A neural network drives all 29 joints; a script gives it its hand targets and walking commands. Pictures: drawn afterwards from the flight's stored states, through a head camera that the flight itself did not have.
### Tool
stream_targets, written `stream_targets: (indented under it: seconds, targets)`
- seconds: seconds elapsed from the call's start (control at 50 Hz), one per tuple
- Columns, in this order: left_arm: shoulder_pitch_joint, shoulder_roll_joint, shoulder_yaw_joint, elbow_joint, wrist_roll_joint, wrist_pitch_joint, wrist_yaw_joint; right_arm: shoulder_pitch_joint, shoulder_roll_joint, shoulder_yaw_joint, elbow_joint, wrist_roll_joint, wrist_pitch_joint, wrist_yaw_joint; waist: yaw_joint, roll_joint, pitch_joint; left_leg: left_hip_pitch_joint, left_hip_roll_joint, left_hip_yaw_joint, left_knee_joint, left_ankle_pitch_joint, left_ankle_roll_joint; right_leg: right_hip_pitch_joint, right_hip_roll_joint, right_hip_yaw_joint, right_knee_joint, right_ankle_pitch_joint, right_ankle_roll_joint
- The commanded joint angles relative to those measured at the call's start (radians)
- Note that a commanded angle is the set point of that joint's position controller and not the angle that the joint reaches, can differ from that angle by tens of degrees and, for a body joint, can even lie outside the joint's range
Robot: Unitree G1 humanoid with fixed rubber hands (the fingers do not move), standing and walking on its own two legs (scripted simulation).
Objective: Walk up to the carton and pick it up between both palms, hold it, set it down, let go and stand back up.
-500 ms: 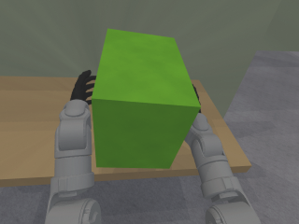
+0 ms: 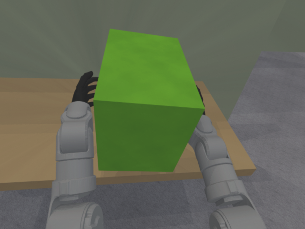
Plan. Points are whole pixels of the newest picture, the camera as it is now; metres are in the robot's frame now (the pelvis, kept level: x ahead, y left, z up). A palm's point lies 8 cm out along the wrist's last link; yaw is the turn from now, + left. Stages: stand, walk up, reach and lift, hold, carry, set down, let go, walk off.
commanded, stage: hold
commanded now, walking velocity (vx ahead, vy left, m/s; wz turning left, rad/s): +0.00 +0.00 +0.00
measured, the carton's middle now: (141, 99) +0.40 +0.01 +0.19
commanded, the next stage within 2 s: none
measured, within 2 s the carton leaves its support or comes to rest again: neither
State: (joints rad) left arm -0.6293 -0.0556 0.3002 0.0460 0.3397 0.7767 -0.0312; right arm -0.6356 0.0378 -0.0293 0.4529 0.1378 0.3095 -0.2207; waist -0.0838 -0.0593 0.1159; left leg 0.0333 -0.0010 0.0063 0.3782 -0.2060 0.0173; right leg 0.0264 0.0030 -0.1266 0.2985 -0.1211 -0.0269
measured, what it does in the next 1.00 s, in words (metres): stands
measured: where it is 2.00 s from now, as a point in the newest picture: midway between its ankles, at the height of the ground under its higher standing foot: outside the picture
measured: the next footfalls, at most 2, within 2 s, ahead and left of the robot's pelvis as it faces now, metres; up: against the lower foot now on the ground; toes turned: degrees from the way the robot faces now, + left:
none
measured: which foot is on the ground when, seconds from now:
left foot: down 0.00-1.00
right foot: down 0.00-1.00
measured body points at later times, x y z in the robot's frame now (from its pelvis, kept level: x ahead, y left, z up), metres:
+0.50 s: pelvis +0.00 +0.00 +0.00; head -0.04 +0.03 +0.45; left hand +0.37 +0.15 +0.20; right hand +0.37 -0.13 +0.18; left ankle +0.02 +0.10 -0.75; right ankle +0.05 -0.10 -0.75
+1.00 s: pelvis +0.00 +0.00 +0.00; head -0.04 +0.03 +0.45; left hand +0.38 +0.15 +0.20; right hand +0.37 -0.13 +0.18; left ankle +0.02 +0.10 -0.75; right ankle +0.05 -0.10 -0.75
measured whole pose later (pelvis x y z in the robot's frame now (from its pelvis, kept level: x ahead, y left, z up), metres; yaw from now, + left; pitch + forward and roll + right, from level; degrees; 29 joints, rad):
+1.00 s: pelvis +0.00 +0.00 +0.00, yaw +0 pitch -12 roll -1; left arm -0.63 -0.06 0.30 0.04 0.34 0.78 -0.03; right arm -0.63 0.04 -0.03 0.45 0.14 0.31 -0.22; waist -0.09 -0.06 0.11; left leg 0.03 0.00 0.01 0.38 -0.21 0.02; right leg 0.02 0.00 -0.13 0.30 -0.12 -0.03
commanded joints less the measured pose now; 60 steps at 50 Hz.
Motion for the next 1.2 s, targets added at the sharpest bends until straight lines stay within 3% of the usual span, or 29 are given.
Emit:
stream_targets:
  seconds: [0.0, 0.88, 1.0, 1.18]
  targets:
    - [-0.655, -0.508, -0.503, -0.092, -0.149, -0.055, -0.131, -0.856, 0.510, 0.372, -0.344, 0.071, -0.082, 0.102, -0.014, 0.097, -0.456, -0.066, -0.021, 0.012, -0.071, 0.220, -0.019, 0.229, 0.024, 0.033, -0.003, 0.131, 0.048]
    - [-0.649, -0.508, -0.497, -0.085, -0.142, -0.052, -0.130, -0.849, 0.507, 0.364, -0.335, 0.066, -0.080, 0.104, -0.012, 0.093, -0.443, -0.068, -0.018, 0.010, -0.077, 0.209, -0.019, 0.222, 0.024, 0.032, -0.006, 0.116, 0.049]
    - [-0.637, -0.509, -0.513, -0.101, -0.148, -0.052, -0.128, -0.838, 0.508, 0.383, -0.353, 0.079, -0.078, 0.097, -0.018, 0.099, -0.456, -0.043, -0.020, 0.007, -0.059, 0.270, -0.025, 0.234, 0.027, 0.034, -0.001, 0.172, 0.051]
    - [-0.656, -0.507, -0.508, -0.102, -0.151, -0.053, -0.129, -0.854, 0.507, 0.372, -0.348, 0.071, -0.081, 0.104, -0.016, 0.102, -0.460, -0.061, -0.019, 0.010, -0.075, 0.223, -0.020, 0.224, 0.025, 0.032, -0.004, 0.128, 0.047]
